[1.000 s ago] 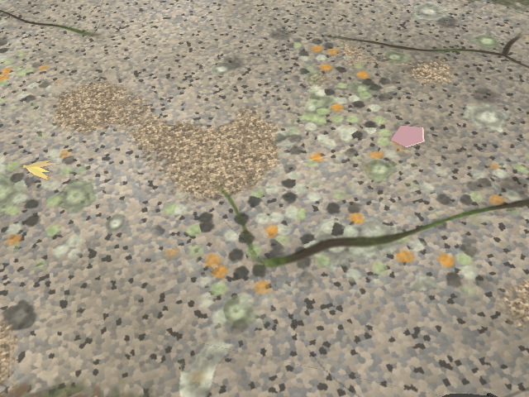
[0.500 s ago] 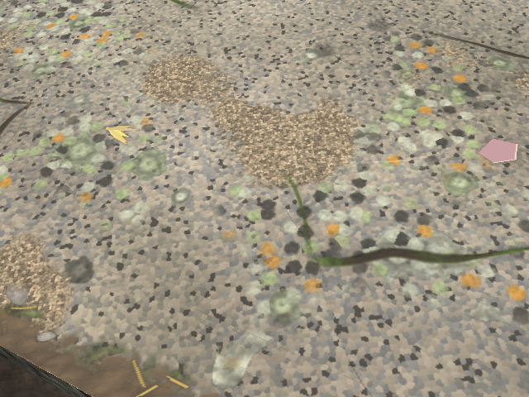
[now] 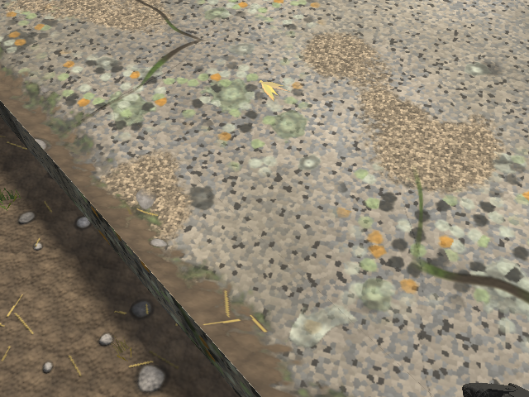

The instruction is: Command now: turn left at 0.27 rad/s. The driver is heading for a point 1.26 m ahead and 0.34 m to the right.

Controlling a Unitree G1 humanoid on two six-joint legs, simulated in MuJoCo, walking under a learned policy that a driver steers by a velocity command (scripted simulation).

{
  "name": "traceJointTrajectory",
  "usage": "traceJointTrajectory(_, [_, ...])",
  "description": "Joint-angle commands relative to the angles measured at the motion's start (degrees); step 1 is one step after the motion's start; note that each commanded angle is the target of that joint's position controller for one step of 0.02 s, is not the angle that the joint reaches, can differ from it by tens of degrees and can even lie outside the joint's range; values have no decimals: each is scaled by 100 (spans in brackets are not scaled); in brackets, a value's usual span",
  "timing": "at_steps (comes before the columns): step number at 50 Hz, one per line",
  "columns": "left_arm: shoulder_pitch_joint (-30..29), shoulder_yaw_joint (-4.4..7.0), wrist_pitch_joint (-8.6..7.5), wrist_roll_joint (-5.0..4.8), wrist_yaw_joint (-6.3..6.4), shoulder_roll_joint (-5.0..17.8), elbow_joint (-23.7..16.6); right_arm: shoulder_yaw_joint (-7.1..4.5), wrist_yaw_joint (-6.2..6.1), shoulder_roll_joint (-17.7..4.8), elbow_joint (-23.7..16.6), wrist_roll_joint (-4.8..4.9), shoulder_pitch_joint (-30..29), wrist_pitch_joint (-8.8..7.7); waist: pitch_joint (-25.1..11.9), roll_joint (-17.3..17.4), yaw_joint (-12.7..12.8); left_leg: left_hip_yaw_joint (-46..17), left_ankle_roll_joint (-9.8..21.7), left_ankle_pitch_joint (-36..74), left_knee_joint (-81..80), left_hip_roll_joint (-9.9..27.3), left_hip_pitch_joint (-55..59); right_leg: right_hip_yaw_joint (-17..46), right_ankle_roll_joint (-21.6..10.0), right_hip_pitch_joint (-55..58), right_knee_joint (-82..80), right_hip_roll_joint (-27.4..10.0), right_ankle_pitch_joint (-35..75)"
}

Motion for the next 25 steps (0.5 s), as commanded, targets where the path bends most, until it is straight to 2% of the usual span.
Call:
traceJointTrajectory(1, [345, 112, -61, -106, -83, 526, 60, -140, -5, -354, -56, -13, 673, -75, -841, -339, -277, 200, 500, 1188, -2115, -307, 1053, 1189, -518, 644, -354, -957, 1250])
traceJointTrajectory(2, [478, -25, -133, 45, -183, 134, 107, -171, -32, -585, -36, -37, 780, -91, -1047, 662, -149, -751, 670, 2984, -2027, 380, 2088, 673, 12, -271, 623, -415, -459])
traceJointTrajectory(3, [396, -160, -176, 105, -255, -130, 48, -96, -69, -650, -107, -270, 489, -104, -1084, 1870, -213, -1767, 1589, 2938, -2034, 1566, 1509, 618, 611, -758, 1198, 103, -2048])
traceJointTrajectory(4, [193, -22, -136, -36, -248, 343, 177, -10, -5, -336, -231, -448, 224, -195, -938, 1209, -477, -1525, 1946, 2097, -2354, 1564, 508, 1153, 796, -146, 2221, 26, -2070])
traceJointTrajectory(5, [226, 54, -51, -189, -252, 411, 223, 51, 13, -243, -151, -481, -270, -282, -518, 1405, -195, -1095, 1850, 1830, -2417, 1346, 117, 1299, 858, -268, 2914, 226, -1993])
traceJointTrajectory(6, [336, 85, -3, -255, -193, 381, 420, 56, 50, -247, -114, -451, -498, -364, -247, 1250, -161, -769, 1740, 2173, -2385, 1171, -109, 1456, 890, -370, 3423, 305, -1941])
traceJointTrajectory(7, [477, 156, 50, -228, -120, 515, 515, 48, 67, -267, -53, -380, -591, -432, -62, 1186, -131, -656, 1703, 2885, -2219, 1196, -101, 1667, 924, -570, 3939, 383, -1888])
traceJointTrajectory(8, [578, 194, 56, -197, -82, 561, 549, 17, 49, -344, 10, -338, -461, -478, 19, 980, -118, -456, 1721, 3499, -2058, 1138, 7, 1785, 928, -710, 4164, 476, -1800])
traceJointTrajectory(9, [528, 196, 5, -175, -90, 545, 485, -9, 4, -368, 72, -312, -258, -493, -15, 715, -168, -480, 1785, 3787, -1973, 1183, 383, 1898, 932, -976, 4128, 541, -1703])
traceJointTrajectory(10, [533, 167, -33, -179, -110, 445, 451, -32, -51, -397, 112, -286, -142, -486, -188, 588, -191, -541, 1826, 3968, -1863, 1263, 869, 1879, 944, -1122, 3973, 527, -1630])
traceJointTrajectory(11, [297, 133, -85, -182, -121, 380, 351, -64, -127, -408, 148, -242, -29, -482, -237, 481, -267, -719, 1861, 3876, -1838, 1371, 1400, 1978, 939, -1476, 3483, 443, -1569])
traceJointTrajectory(13, [145, 53, -99, -184, -121, 215, 265, -147, -255, -512, 207, -173, 117, -424, -453, 404, -401, -878, 1947, 3896, -1805, 1552, 1867, 1808, 947, -1407, 2819, 345, -1684])
traceJointTrajectory(14, [87, 21, -82, -184, -124, 167, 201, -196, -289, -608, 224, -171, 149, -392, -481, 484, -433, -921, 2007, 3900, -1833, 1613, 1885, 1689, 941, -1303, 2639, 328, -1836])
traceJointTrajectory(18, [73, -3, -8, -149, -170, 204, 39, -332, -289, -801, 279, -166, 68, -355, -381, 683, -415, -773, 2118, 3810, -2083, 1681, 1483, 1445, 781, -884, 2124, 282, -1891])
traceJointTrajectory(19, [97, -16, 11, -147, -186, 186, 5, -364, -283, -839, 290, -156, 91, -356, -471, 682, -422, -725, 2111, 3241, -2239, 1701, 1436, 1372, 711, -785, 2027, 277, -1834])
traceJointTrajectory(20, [497, -11, 55, 142, -343, 125, 219, -201, -142, -436, 524, -433, 530, -381, -416, 565, -395, -302, 1871, 2756, -2188, 1371, 1279, 1113, 430, -350, 1674, 569, -1766])
traceJointTrajectory(21, [499, -9, 53, 123, -447, 83, 179, -234, -65, -513, 542, -461, 473, -411, -392, 934, -391, -160, 1728, 2058, -2261, 1260, 1130, 984, 266, -180, 1402, 648, -1624])
traceJointTrajectory(22, [400, 3, 38, 84, -524, 122, 107, -266, -20, -613, 521, -433, 386, -429, -369, 1055, -370, -139, 1605, 1371, -2341, 1258, 977, 931, 106, 21, 1108, 679, -1496])
traceJointTrajectory(23, [422, 8, 13, 65, -581, 123, 73, -302, 3, -716, 493, -377, 275, -426, -352, 1011, -249, -67, 1462, 700, -2359, 1257, 720, 864, -41, 399, 624, 732, -1239])
traceJointTrajectory(24, [526, 30, -17, -275, -461, 166, 89, -459, -121, -1037, 397, 202, -149, -431, -364, 755, -65, -255, 1507, -139, -2405, 1423, 351, 912, -231, 736, 285, 577, -969])
traceJointTrajectory(25, [894, 50, -52, -251, -388, 219, 259, -403, -171, -876, 383, 250, -221, -440, -355, 438, 95, -162, 1329, -570, -2099, 1332, -86, 929, -416, 1319, -57, 698, -1086])
Keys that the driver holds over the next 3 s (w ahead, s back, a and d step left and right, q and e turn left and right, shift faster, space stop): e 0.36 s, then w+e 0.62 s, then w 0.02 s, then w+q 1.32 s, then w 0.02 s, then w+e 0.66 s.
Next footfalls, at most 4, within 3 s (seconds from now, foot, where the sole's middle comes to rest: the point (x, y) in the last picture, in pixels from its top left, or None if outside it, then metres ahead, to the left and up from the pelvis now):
0.04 left None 0.00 0.14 -0.77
0.52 right None -0.06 -0.06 -0.77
0.96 left None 0.19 0.04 -0.77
1.40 right None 0.24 -0.32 -0.58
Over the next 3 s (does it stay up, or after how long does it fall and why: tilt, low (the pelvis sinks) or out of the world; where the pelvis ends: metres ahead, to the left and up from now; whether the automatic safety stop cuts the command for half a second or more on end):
stays up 0.97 -0.26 0.20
